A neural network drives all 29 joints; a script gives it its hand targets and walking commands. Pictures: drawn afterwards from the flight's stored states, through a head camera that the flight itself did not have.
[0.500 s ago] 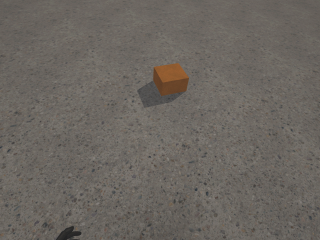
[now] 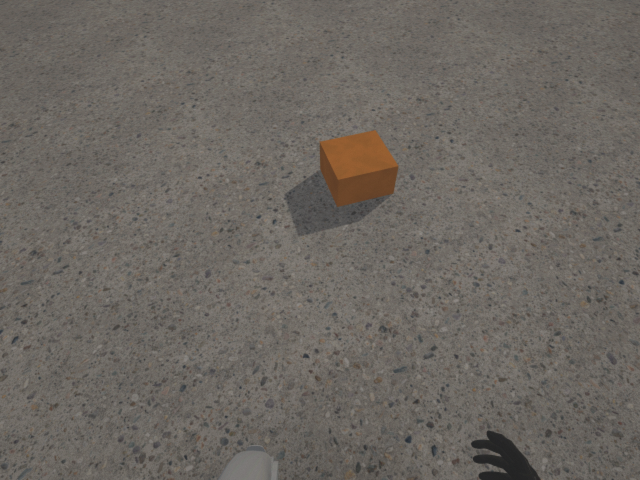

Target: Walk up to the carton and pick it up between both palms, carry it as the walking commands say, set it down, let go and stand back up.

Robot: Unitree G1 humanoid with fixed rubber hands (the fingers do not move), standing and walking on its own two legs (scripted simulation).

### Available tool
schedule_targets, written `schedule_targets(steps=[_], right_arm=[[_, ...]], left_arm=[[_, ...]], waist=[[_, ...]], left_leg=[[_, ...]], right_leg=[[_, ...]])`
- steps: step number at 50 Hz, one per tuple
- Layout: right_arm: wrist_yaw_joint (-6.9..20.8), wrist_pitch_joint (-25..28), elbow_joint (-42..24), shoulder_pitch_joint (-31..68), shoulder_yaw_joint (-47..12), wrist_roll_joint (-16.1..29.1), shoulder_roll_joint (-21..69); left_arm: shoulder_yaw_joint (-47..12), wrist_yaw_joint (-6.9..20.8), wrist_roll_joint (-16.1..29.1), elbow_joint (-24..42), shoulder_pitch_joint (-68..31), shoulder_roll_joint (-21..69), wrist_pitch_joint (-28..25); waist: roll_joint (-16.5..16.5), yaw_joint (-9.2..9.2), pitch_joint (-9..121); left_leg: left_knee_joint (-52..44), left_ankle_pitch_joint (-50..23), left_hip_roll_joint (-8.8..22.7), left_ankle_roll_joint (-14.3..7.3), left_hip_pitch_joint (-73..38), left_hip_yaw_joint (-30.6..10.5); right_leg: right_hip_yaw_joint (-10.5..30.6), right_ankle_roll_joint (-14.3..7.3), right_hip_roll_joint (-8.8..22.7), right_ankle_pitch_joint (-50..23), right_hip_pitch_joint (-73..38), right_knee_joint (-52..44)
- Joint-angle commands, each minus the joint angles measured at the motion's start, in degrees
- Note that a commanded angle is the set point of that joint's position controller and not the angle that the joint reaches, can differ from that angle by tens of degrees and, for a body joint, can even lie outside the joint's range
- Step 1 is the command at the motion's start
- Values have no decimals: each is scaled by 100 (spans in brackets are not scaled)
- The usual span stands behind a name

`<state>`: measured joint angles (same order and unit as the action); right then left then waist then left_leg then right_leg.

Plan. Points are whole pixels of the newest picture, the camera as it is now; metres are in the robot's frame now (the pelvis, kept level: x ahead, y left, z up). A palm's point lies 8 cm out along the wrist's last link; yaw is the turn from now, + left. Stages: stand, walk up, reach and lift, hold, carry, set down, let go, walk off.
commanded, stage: walk up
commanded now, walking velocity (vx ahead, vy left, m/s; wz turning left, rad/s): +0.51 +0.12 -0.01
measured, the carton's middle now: (356, 167) +1.39 -0.10 -0.69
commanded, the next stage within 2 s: none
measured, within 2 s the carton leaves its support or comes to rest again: neither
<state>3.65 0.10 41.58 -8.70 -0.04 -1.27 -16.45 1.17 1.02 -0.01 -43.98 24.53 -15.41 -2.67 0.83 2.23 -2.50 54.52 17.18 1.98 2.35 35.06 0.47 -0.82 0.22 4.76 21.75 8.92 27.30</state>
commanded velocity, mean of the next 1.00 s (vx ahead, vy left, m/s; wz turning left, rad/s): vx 0.50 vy -0.02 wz -0.03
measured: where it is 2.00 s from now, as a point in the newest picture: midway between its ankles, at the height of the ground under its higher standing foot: (338, 279)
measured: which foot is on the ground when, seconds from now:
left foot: up 0.00-0.12, down 0.14-0.72, up 0.74-1.00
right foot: down 0.00-0.14, up 0.16-0.70, down 0.72-1.00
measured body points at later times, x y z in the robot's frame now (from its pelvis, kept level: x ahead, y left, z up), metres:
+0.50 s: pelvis +0.25 +0.04 +0.00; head +0.27 +0.09 +0.45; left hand +0.30 +0.29 -0.15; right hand +0.31 -0.22 -0.10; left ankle +0.17 +0.12 -0.74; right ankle +0.27 -0.15 -0.64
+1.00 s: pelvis +0.50 -0.01 +0.00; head +0.54 -0.02 +0.45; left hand +0.55 +0.25 -0.13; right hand +0.63 -0.26 -0.12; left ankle +0.53 +0.14 -0.68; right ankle +0.47 -0.15 -0.74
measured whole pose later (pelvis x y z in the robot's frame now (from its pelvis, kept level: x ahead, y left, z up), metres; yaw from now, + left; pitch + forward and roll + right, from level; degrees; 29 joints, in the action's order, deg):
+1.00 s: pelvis +0.50 -0.01 +0.00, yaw -1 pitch +2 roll +2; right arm 2.9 0.5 42.3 -10.9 -0.1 -1.3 -15.0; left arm 0.6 0.9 0.0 -46.7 18.0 -15.0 -3.3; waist 0.5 1.7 -3.5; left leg 54.4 20.3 3.5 1.4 31.2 2.2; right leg -1.2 0.6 5.2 17.2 12.8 28.1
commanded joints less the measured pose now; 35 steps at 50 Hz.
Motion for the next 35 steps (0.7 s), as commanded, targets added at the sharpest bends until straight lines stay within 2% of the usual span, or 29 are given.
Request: schedule_targets(steps=[1,2,3,5,6,7,8,9,10,11,12,13,14,15,16,17,18,19,21,23,25,26,27,28,30,31,33,34,35], right_arm=[[111,62,-494,977,84,-29,42],[85,109,-425,942,62,-28,16],[41,164,-363,700,95,-9,-71],[-65,296,74,-417,220,-7,-254],[-156,367,325,-1378,363,-64,-665],[-274,379,536,-2112,533,-158,-1259],[-291,305,537,-2268,566,-67,-1481],[-311,298,450,-2154,623,-21,-1389],[-334,329,374,-1896,498,32,-1085],[-350,351,292,-1412,419,27,-855],[-322,356,159,-1011,328,22,-634],[-303,358,81,-777,344,10,-571],[-295,384,2,-759,385,32,-538],[-304,409,16,-906,367,27,-535],[-306,429,90,-1241,383,46,-590],[-316,449,121,-1442,375,63,-580],[-338,449,117,-1586,449,52,-697],[-349,462,112,-1707,458,77,-695],[-374,438,114,-1821,505,62,-741],[-438,374,132,-2003,560,55,-784],[-445,325,14,-1960,563,50,-756],[-439,302,37,-2076,590,55,-741],[-438,295,22,-2018,602,59,-765],[-422,316,27,-1888,622,44,-784],[-363,320,-24,-1449,592,32,-802],[-361,299,70,-1454,554,19,-840],[-356,307,122,-1383,588,-5,-1108],[-325,297,99,-1396,534,-67,-1032],[-328,331,-83,-1420,490,-33,-775]], left_arm=[[277,-90,-160,9,353,-890,-40],[302,-100,-123,76,269,-978,-44],[325,-115,-80,50,194,-1049,-49],[395,-162,9,-49,124,-1048,-59],[363,-139,5,92,128,-858,-76],[260,-83,19,259,65,-385,-88],[219,-122,-19,216,230,-369,-99],[295,-99,-80,198,-211,-448,-17],[293,-75,-52,201,-344,-504,9],[270,-20,-91,187,-447,-428,58],[256,45,-143,175,-387,-368,123],[266,120,-146,173,-326,-371,194],[243,124,-167,132,-442,-383,248],[214,145,-150,66,-401,-436,230],[208,162,-148,149,-539,-404,235],[203,160,-168,88,-616,-378,236],[218,189,-173,172,-823,-351,277],[200,179,-176,45,-754,-406,261],[195,225,-198,173,-1084,-325,329],[163,302,-207,250,-1320,-283,385],[105,322,-171,288,-1503,-291,419],[69,344,-145,324,-1667,-267,408],[83,348,-157,426,-1796,-285,395],[61,362,-107,417,-1849,-298,376],[-23,352,-125,408,-1859,-267,252],[-32,305,-143,370,-1725,-254,192],[4,208,-192,93,-908,-455,76],[115,121,-230,-257,-171,-634,-9],[357,68,-224,-510,871,-1128,-78]], waist=[[1019,308,-405],[1003,222,-206],[1323,122,172],[737,-295,1368],[-4,-666,2136],[-1918,-835,2360],[-1785,-820,2460],[-864,-768,1729],[-529,-702,1181],[-529,-536,627],[-839,-365,68],[-968,-302,-77],[-881,-268,-329],[-814,-275,-232],[-966,-325,-87],[-694,-321,26],[-643,-378,117],[-537,-373,125],[-780,-405,-19],[-868,-467,-294],[-790,-499,-383],[-985,-581,-547],[-1011,-572,-595],[-1238,-584,-807],[-1243,-472,-607],[-1385,-418,-296],[-942,-98,608],[-499,144,1180],[741,555,1917]], left_leg=[[-1625,-670,-2,83,-62,615],[-2017,-651,-99,-22,-391,747],[-2343,-647,-190,-51,-895,858],[-2910,-810,-385,-280,-2590,1056],[-2744,-803,164,-582,-4301,95],[-3000,-1615,1896,-858,-5546,-2226],[-3241,-1967,2212,-935,-5859,-2781],[-3691,-1131,2445,-838,-5017,-3072],[-3726,-1153,2132,-798,-4429,-2712],[-3843,-809,1848,-638,-3647,-2165],[-4041,-328,1488,-478,-2827,-1615],[-4270,71,1370,-380,-2616,-1389],[-4482,268,1399,-524,-2424,-1224],[-4346,-38,1252,-446,-2542,-1043],[-4212,-491,1284,-292,-2824,-986],[-4027,-1216,1386,-276,-3008,-863],[-3958,-1469,1609,-378,-3265,-1086],[-3896,-1908,1658,-375,-3392,-877],[-3872,-2240,1726,-490,-3382,-937],[-3987,-2231,1854,-578,-3591,-882],[-4008,-1964,1771,-629,-3660,-486],[-4074,-1859,1686,-614,-3751,-376],[-4088,-2058,1669,-637,-3695,-343],[-4241,-1944,1732,-674,-3515,-292],[-4231,-1660,1394,-665,-3416,221],[-3958,-2017,1229,-729,-3643,354],[-2471,-3512,1177,-623,-3978,622],[-1188,-3979,985,-494,-3589,749],[501,-2646,619,-230,-1992,643]], right_leg=[[913,-674,1014,-2321,-356,-1413],[741,-633,960,-2879,-514,-1134],[628,-560,955,-3440,-660,-812],[116,-368,664,-4794,-814,995],[214,-158,453,-3818,414,2453],[-2,26,-454,156,2316,3963],[239,-152,-575,1140,2894,4706],[527,-168,-319,899,3079,4833],[581,-130,-102,323,3121,4877],[549,-105,90,-42,2962,4561],[448,-110,147,-415,2720,4316],[360,-96,89,-627,2570,4228],[229,8,89,-791,2581,4142],[163,49,15,-999,2590,3999],[141,73,-3,-1036,2723,3901],[145,164,29,-1049,2813,3787],[178,194,88,-1025,3036,3822],[168,213,134,-1118,3148,3659],[128,253,169,-1211,3355,3608],[41,311,185,-1348,3784,3548],[-63,353,208,-1413,3760,3248],[-194,367,174,-1391,3802,2918],[-220,396,152,-1403,3792,2663],[-229,381,256,-1338,3547,2332],[-521,234,24,-1092,2697,1187],[-769,173,-127,-967,2357,1043],[-1045,-101,-432,-901,1356,256],[-976,-290,-545,-918,333,228],[680,-647,445,-1171,-1288,164]])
